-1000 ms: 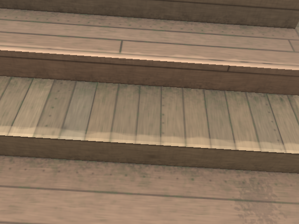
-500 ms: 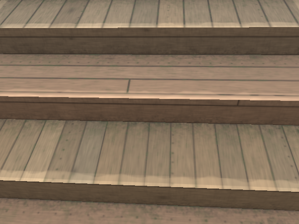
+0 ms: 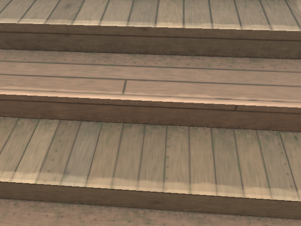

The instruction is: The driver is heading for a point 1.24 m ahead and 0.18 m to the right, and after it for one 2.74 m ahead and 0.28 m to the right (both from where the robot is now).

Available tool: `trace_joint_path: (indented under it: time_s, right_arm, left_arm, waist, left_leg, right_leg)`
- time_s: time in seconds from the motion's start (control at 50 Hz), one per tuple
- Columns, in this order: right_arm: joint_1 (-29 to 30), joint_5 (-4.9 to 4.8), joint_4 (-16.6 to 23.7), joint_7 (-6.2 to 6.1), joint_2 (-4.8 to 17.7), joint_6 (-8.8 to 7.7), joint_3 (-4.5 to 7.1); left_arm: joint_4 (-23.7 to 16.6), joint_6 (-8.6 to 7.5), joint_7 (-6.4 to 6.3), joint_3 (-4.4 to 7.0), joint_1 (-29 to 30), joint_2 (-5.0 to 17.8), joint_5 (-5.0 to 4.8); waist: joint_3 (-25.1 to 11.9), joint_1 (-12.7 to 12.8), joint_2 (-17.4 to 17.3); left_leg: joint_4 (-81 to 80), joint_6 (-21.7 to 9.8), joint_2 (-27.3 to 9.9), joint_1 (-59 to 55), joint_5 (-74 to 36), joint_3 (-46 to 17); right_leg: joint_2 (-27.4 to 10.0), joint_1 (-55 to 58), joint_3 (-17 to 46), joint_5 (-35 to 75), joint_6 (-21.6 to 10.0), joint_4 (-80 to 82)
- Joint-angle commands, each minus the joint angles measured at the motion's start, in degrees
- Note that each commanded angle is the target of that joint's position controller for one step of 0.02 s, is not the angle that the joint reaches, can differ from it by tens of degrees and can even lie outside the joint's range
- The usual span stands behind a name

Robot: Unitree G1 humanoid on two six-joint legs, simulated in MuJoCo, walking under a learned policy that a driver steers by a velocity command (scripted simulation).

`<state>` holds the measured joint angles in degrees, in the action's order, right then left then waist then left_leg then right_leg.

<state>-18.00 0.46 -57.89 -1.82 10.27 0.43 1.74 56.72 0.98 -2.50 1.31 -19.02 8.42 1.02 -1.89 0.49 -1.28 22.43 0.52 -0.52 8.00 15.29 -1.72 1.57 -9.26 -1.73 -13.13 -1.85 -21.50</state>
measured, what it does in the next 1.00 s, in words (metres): stands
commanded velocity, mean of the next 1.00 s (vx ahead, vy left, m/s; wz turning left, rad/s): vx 0.00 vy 0.00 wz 0.00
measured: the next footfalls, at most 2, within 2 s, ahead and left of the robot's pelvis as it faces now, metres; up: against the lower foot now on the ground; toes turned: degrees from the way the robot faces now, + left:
right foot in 1.68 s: +0.37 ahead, -0.07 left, +0.15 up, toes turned -14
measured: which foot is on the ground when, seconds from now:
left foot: down 0.00-1.00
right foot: down 0.00-1.00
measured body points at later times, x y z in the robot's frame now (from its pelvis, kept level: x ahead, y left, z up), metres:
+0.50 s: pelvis -0.01 +0.00 +0.00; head -0.01 -0.01 +0.45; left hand -0.03 +0.22 -0.15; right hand -0.04 -0.23 -0.16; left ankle -0.04 +0.13 -0.74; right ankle -0.02 -0.10 -0.74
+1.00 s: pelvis -0.01 +0.00 +0.00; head +0.00 +0.00 +0.45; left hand -0.04 +0.23 -0.15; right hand -0.05 -0.23 -0.16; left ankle -0.04 +0.13 -0.74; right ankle -0.02 -0.10 -0.74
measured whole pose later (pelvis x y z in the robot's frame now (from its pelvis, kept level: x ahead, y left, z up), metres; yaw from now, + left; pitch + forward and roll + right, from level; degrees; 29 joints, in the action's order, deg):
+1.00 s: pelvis -0.01 +0.00 +0.00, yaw +0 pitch +1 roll +0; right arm -23.0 0.0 -60.6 -2.2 8.9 -0.1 0.7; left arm 59.4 1.4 -3.0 0.5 -21.6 8.6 0.2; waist -1.4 0.7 -0.7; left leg 22.6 0.6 -0.9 9.6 14.3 -1.3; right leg 1.8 -10.7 -1.5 -12.0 -2.0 -21.3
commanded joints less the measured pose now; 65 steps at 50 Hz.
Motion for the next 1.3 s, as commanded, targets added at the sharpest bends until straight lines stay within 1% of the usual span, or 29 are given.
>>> trace_joint_path:
  time_s: [0.02, 0.28, 0.3, 0.44, 0.46, 0.5, 0.6, 0.94, 0.96, 0.98, 1.0, 1.02, 1.04, 1.06, 1.08, 1.1, 1.12, 1.14, 1.16, 1.18, 1.2, 1.22, 1.24, 1.26, 1.28, 1.3]
  right_arm:
    - [-3.8, -0.03, 0.4, -0.26, 4.5, -0.28, 0.77]
    - [-6.5, -0.19, -2.3, -0.49, 3.4, -0.38, 0.32]
    - [-6.2, 0.0, -2.0, -0.43, 3.8, -0.37, 0.26]
    - [-7.6, -0.13, -2.3, -0.41, 3.4, -0.41, -0.06]
    - [-8.0, -0.01, -2.4, -0.45, 3.0, -0.39, -0.11]
    - [-8.1, -0.07, -2.4, -0.47, 3.1, -0.41, -0.11]
    - [-8.8, -0.1, -2.5, -0.53, 3.2, -0.45, -0.17]
    - [-10.4, -0.24, -2.4, -0.44, 2.9, -0.68, -0.39]
    - [-10.2, -0.36, -2.3, -0.39, 3.3, -0.71, -0.38]
    - [-10.7, -0.47, -2.4, -0.48, 3.4, -0.66, -0.32]
    - [-10.3, -0.92, -2.0, -0.68, 4.0, -0.6, -0.03]
    - [-9.1, -1.28, -1.1, -0.92, 4.5, -0.63, 0.24]
    - [-7.5, -1.41, -0.1, -1.0, 4.3, -0.88, 0.28]
    - [-6.3, -1.47, 0.9, -0.86, 3.4, -1.42, 0.04]
    - [-5.6, -1.66, 1.3, -0.56, 2.0, -2.16, -0.26]
    - [-6.3, -1.64, 1.4, -0.06, 2.0, -2.84, -0.23]
    - [-6.6, -1.76, 1.9, 0.42, 2.3, -3.27, -0.07]
    - [-6.5, -2.15, 2.9, 0.76, 2.4, -3.5, -0.12]
    - [-7.5, -2.2, 3.0, 0.89, 2.5, -3.74, -0.14]
    - [-9.8, -1.84, 2.2, 0.87, 2.1, -3.9, -0.23]
    - [-13.7, -0.89, 0.7, 1.03, 0.3, -3.97, -0.63]
    - [-15.4, -0.68, -0.7, 1.0, 0.8, -3.82, -0.13]
    - [-17.0, -0.83, -1.2, 0.75, 2.5, -3.46, 0.56]
    - [-24.4, -1.16, -2.1, 0.53, 5.5, -3.37, 1.53]
    - [-30.1, -0.45, -1.6, 0.42, 14.0, -3.2, 2.97]
    - [-30.0, 0.96, -1.9, 0.43, 13.2, -4.52, 2.59]
  left_arm:
    - [-0.6, -0.15, -0.27, 0.78, -3.6, 4.9, -0.03]
    - [1.3, 0.34, -0.54, 0.19, -5.1, 4.7, -0.21]
    - [1.3, 0.09, -0.54, 0.42, -5.4, 5.3, -0.33]
    - [1.6, -0.07, -0.57, 0.23, -6.1, 4.9, -0.39]
    - [1.7, 0.07, -0.53, 0.12, -6.0, 4.5, -0.46]
    - [1.7, 0.19, -0.52, 0.09, -6.0, 4.6, -0.47]
    - [2.0, 0.24, -0.57, 0.02, -6.4, 4.8, -0.5]
    - [2.2, 0.28, -0.5, -0.18, -7.3, 4.8, -0.62]
    - [2.1, 0.17, -0.53, -0.1, -7.6, 5.1, -0.56]
    - [2.4, 0.19, -0.65, 0.07, -8.3, 5.5, -0.71]
    - [2.1, 0.28, -0.88, 0.66, -8.6, 7.0, -1.28]
    - [1.8, 0.23, -1.15, 1.37, -9.4, 8.8, -1.77]
    - [1.5, 0.01, -1.33, 2.02, -10.8, 10.3, -2.04]
    - [1.4, -0.34, -1.37, 2.58, -12.5, 11.4, -2.04]
    - [1.4, -0.52, -1.43, 2.98, -14.1, 12.2, -1.78]
    - [0.9, -0.83, -1.61, 3.27, -13.5, 12.5, -1.51]
    - [0.1, -1.31, -1.76, 3.36, -12.1, 12.7, -1.34]
    - [-1.0, -1.7, -1.59, 3.15, -9.2, 12.4, -1.72]
    - [-2.3, -1.94, -1.4, 3.03, -6.2, 12.1, -2.37]
    - [-3.3, -1.89, -1.08, 2.73, -3.1, 11.5, -2.86]
    - [-4.0, -1.62, -0.58, 2.32, 0.2, 10.9, -3.34]
    - [-4.0, -1.58, -0.02, 2.08, -0.5, 10.6, -3.31]
    - [-3.6, -1.92, 0.63, 1.68, -1.8, 10.4, -2.65]
    - [-4.7, -3.02, 1.74, 0.6, 0.1, 7.6, -1.81]
    - [-5.8, -4.65, 2.45, -0.68, -0.5, 2.6, -1.32]
    - [-4.7, -5.72, 2.93, -0.65, -3.3, 2.8, -3.95]
  waist:
    - [3.0, 0.0, 1.4]
    - [4.8, 0.1, 1.1]
    - [5.3, 0.4, 1.1]
    - [4.8, 0.2, 1.0]
    - [4.1, 0.1, 1.2]
    - [4.8, 0.1, 1.0]
    - [5.2, 0.1, 0.9]
    - [5.1, 0.2, 0.8]
    - [5.8, 0.4, 0.7]
    - [4.6, 0.5, 1.0]
    - [4.5, 0.8, 2.1]
    - [5.4, 1.4, 3.7]
    - [7.0, 2.3, 5.7]
    - [7.8, 2.8, 7.8]
    - [8.2, 3.0, 9.7]
    - [8.0, 2.3, 9.9]
    - [8.0, 1.3, 9.9]
    - [7.9, -0.1, 9.6]
    - [8.3, -1.7, 8.8]
    - [8.3, -3.4, 8.2]
    - [8.7, -5.9, 6.1]
    - [10.1, -6.7, 3.4]
    - [10.0, -7.1, 1.4]
    - [4.9, -10.1, -5.2]
    - [-1.2, -9.6, -18.0]
    - [-1.2, -7.5, -13.3]
  left_leg:
    - [-3.4, -1.6, -2.4, 5.4, -12.0, -1.1]
    - [-4.4, -1.4, -2.3, 6.7, -8.7, -0.5]
    - [-4.3, -1.6, -2.2, 7.1, -8.4, -0.4]
    - [-4.3, -1.5, -2.3, 7.2, -8.3, -0.4]
    - [-4.4, -1.5, -2.4, 7.0, -7.9, -0.4]
    - [-4.5, -1.5, -2.4, 7.3, -7.7, -0.4]
    - [-4.6, -1.6, -2.4, 7.6, -8.0, -0.4]
    - [-4.4, -1.7, -2.4, 7.5, -9.2, -0.3]
    - [-4.4, -1.7, -2.3, 7.6, -9.7, -0.1]
    - [-3.6, -2.1, -1.6, 7.7, -5.3, 0.5]
    - [-1.1, -2.8, -0.3, 9.3, 2.7, 1.8]
    - [2.4, -3.4, 0.5, 13.3, 9.9, 2.4]
    - [6.8, -3.7, 0.6, 18.3, 13.3, 2.8]
    - [12.1, -3.7, 0.8, 22.3, 13.2, 3.6]
    - [17.5, -3.6, 0.6, 22.7, 11.4, 3.9]
    - [23.8, -3.7, -0.6, 22.6, 10.4, 2.7]
    - [29.9, -3.7, -2.2, 24.0, 12.6, 0.3]
    - [29.8, -4.2, -3.5, 24.6, 16.0, -1.3]
    - [25.7, -4.6, -4.1, 22.3, 16.0, -1.3]
    - [21.0, -4.8, -3.1, 14.9, 12.3, 1.4]
    - [13.8, -5.0, -1.1, 4.2, 4.9, 4.9]
    - [7.8, -4.6, 2.7, -0.6, 2.7, 8.9]
    - [2.9, -4.7, 4.2, -5.3, -0.3, 9.3]
    - [-2.8, -7.2, -3.9, -15.6, -0.4, -3.5]
    - [-10.2, -14.6, -19.7, -21.0, -0.5, -30.7]
    - [-15.8, -22.3, -26.0, -15.6, 23.3, -46.9]
  right_leg:
    - [-4.9, 3.6, 4.6, 15.6, -3.0, 2.6]
    - [-4.4, 1.9, 4.6, 8.8, -2.8, 3.9]
    - [-4.5, 1.6, 4.7, 8.3, -2.8, 4.3]
    - [-4.4, 1.5, 4.7, 7.7, -2.8, 4.4]
    - [-4.4, 1.9, 4.9, 7.2, -2.8, 4.3]
    - [-4.4, 1.5, 4.8, 6.7, -2.7, 4.4]
    - [-4.2, 1.2, 4.7, 6.9, -2.6, 4.3]
    - [-4.2, 1.7, 4.5, 8.8, -2.6, 3.8]
    - [-4.2, 1.2, 4.4, 9.2, -2.6, 3.9]
    - [-4.0, 2.0, 4.5, 3.8, -3.0, 4.1]
    - [-4.0, 1.9, 5.4, -6.5, -4.3, 4.1]
    - [-5.9, 1.3, 8.7, -18.2, -6.2, 5.2]
    - [-9.8, 0.8, 14.4, -27.5, -8.3, 7.3]
    - [-14.4, 0.9, 21.0, -33.6, -10.6, 9.8]
    - [-18.2, -1.0, 27.0, -35.8, -12.9, 11.8]
    - [-20.7, -3.7, 30.5, -35.6, -14.4, 12.9]
    - [-22.2, -5.6, 32.2, -34.5, -14.9, 13.6]
    - [-21.9, -6.1, 30.9, -32.1, -13.8, 14.1]
    - [-20.1, -7.8, 27.1, -28.3, -11.9, 13.8]
    - [-16.8, -12.5, 20.8, -23.6, -10.2, 12.8]
    - [-12.5, -19.8, 13.7, -17.9, -9.1, 9.8]
    - [-8.9, -23.0, 8.8, -15.4, -8.7, 4.1]
    - [-6.3, -25.5, 5.6, -9.6, -8.3, -4.0]
    - [-2.8, -32.3, 1.5, -2.8, -5.9, -23.4]
    - [2.4, -41.0, -0.4, -11.2, -1.8, -46.6]
    - [1.0, -45.2, 7.4, -12.5, -1.1, -65.1]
